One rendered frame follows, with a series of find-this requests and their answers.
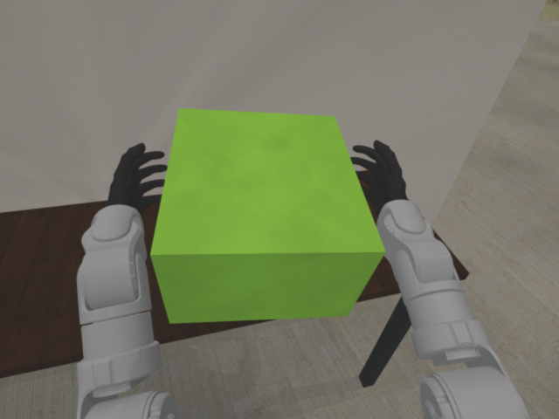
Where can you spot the left robot forearm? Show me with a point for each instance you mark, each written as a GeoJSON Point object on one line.
{"type": "Point", "coordinates": [119, 349]}

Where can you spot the table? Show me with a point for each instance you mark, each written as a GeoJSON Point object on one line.
{"type": "Point", "coordinates": [40, 255]}

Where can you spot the robot right upper arm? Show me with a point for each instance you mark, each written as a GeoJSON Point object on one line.
{"type": "Point", "coordinates": [470, 393]}

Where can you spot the right robot forearm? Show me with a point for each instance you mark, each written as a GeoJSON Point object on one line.
{"type": "Point", "coordinates": [445, 330]}

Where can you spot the robot left hand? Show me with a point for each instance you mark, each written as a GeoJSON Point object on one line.
{"type": "Point", "coordinates": [126, 188]}

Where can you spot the carton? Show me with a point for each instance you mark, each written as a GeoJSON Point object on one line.
{"type": "Point", "coordinates": [262, 216]}

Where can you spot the robot left upper arm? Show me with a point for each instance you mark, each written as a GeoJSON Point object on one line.
{"type": "Point", "coordinates": [149, 405]}

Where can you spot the robot right hand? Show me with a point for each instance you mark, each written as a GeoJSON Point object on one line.
{"type": "Point", "coordinates": [387, 182]}

